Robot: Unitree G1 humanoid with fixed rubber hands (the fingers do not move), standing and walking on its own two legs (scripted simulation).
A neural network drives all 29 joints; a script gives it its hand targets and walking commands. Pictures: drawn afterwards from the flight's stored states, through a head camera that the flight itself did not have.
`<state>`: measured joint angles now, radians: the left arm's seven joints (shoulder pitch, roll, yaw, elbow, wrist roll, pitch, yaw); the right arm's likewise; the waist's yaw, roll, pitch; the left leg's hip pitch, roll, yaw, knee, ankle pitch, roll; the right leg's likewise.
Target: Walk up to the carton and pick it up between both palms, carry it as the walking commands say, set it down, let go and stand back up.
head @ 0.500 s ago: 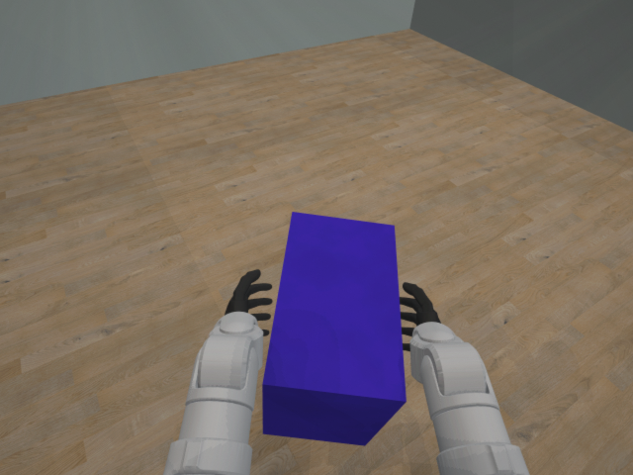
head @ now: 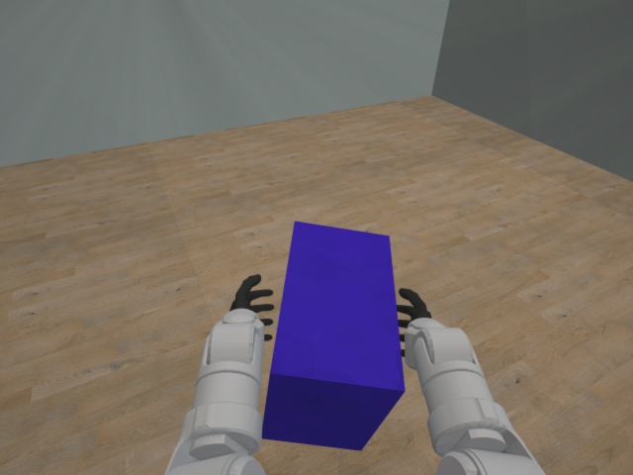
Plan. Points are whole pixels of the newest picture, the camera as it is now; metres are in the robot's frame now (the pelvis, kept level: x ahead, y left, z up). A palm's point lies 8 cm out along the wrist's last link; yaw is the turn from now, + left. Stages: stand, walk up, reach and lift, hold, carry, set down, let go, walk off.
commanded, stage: hold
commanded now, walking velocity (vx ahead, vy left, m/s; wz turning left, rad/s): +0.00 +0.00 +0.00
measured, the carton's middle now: (327, 333) +0.36 +0.01 -0.02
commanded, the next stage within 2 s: set down in 0.14 s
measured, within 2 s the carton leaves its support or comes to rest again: neither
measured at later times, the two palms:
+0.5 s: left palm (233, 332) +0.32 +0.14 +0.05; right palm (409, 338) +0.32 -0.10 +0.04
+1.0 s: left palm (238, 366) +0.34 +0.15 -0.07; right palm (387, 373) +0.34 -0.09 -0.08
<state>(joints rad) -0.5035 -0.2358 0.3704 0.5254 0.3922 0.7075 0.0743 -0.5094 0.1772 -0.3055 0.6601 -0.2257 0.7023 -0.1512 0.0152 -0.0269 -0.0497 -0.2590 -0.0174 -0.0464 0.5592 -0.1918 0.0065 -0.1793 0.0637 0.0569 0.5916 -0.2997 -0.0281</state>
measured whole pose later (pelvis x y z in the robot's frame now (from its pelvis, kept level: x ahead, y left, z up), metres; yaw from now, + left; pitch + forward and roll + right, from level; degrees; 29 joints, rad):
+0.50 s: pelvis +0.01 +0.01 +0.00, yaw +1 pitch -6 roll +0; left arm -0.44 -0.21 0.32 0.49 0.37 0.67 0.06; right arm -0.43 0.21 -0.27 0.54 -0.23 0.68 -0.14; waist 0.02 -0.03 0.00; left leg -0.24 -0.04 -0.05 0.54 -0.19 0.00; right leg -0.16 0.04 0.06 0.58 -0.31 -0.02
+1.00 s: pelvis +0.01 +0.03 -0.01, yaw +0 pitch +10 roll -2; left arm -0.44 -0.21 0.34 0.59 0.32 0.15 0.11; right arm -0.43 0.21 -0.30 0.68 -0.25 0.13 -0.15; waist 0.02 -0.03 0.11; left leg -0.65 -0.03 -0.05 0.69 -0.22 0.02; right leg -0.54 0.06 0.06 0.67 -0.31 -0.01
